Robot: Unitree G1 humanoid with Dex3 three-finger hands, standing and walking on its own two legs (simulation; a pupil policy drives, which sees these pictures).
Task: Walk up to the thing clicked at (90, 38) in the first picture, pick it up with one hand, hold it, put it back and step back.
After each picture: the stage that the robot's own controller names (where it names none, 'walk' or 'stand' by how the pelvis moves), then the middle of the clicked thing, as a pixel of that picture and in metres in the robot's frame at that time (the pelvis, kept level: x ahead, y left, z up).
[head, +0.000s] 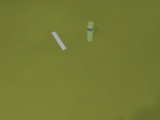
stand; (90, 31) +1.52 -0.09 -0.65
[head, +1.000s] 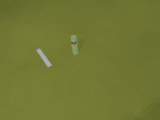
walk; (74, 45) +1.40 +0.20 -0.64
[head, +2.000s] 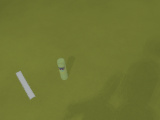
walk; (62, 69) +0.92 +0.27 -0.64
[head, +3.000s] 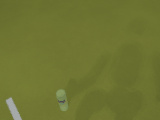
walk; (62, 100) +0.57 +0.20 -0.64
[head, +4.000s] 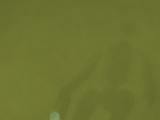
stand; out of the picture +0.43 +0.18 -0.64
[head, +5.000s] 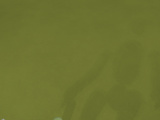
stand; out of the picture +0.40 +0.18 -0.65
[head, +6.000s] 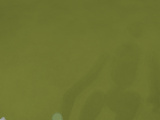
stand; out of the picture +0.44 +0.19 -0.66
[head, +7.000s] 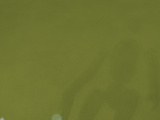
stand; out of the picture +0.42 +0.19 -0.66
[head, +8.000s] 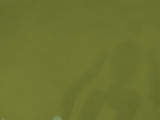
stand; out of the picture +0.41 +0.19 -0.66
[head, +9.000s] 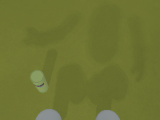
go down; (40, 82) +0.45 +0.21 -0.46
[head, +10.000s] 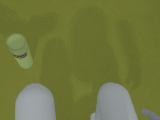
go down; (22, 53) +0.48 +0.26 -0.27
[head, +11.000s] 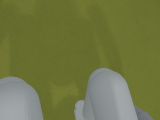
close in; out of the picture +0.46 +0.29 -0.18
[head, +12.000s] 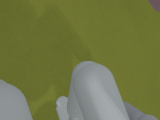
close; out of the picture +0.45 +0.31 -0.16
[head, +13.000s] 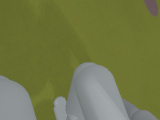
lift; out of the picture +0.42 +0.31 -0.16
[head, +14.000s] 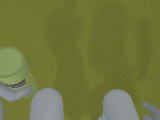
lift; (19, 78) +0.32 +0.21 -0.02
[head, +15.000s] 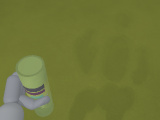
hold; (38, 90) +0.31 +0.15 +0.04
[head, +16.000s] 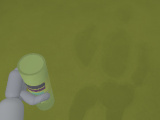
hold; (39, 86) +0.32 +0.15 +0.03
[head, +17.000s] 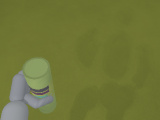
hold; (42, 89) +0.32 +0.14 +0.02
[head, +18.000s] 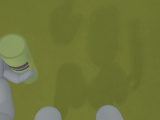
crouch; (22, 64) +0.40 +0.19 -0.03
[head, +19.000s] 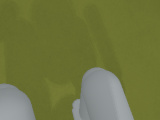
lower; out of the picture +0.45 +0.28 -0.12
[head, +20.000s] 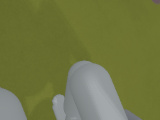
lower; out of the picture +0.45 +0.31 -0.16
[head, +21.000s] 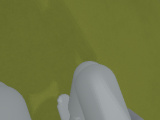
lower; out of the picture +0.43 +0.31 -0.16
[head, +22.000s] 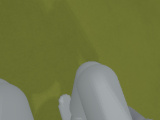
lower; out of the picture +0.42 +0.31 -0.16
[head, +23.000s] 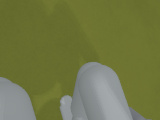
rest; out of the picture +0.42 +0.29 -0.15
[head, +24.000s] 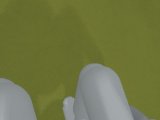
withdraw; out of the picture +0.43 +0.28 -0.17
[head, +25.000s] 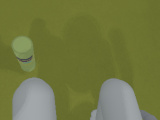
walk; (25, 56) +0.45 +0.24 -0.23
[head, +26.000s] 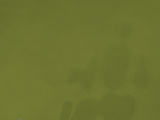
stand; out of the picture +0.38 +0.17 -0.58
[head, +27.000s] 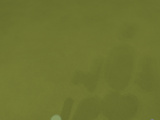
stand; out of the picture +0.41 +0.18 -0.60
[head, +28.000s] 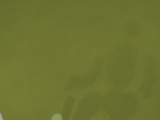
stand; out of the picture +0.40 +0.17 -0.61
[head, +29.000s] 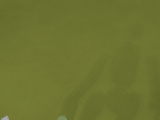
walk; out of the picture +0.42 +0.16 -0.65
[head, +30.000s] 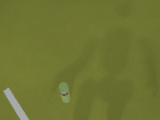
walk; (64, 93) +0.55 +0.16 -0.63
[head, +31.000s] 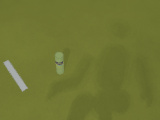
walk; (59, 63) +0.84 +0.16 -0.64
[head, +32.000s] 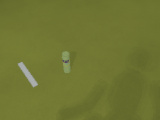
stand; (66, 62) +1.02 +0.19 -0.64
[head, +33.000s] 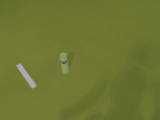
stand; (64, 63) +1.02 +0.20 -0.66
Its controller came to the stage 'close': yes
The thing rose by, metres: 0.68
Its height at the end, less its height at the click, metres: +0.00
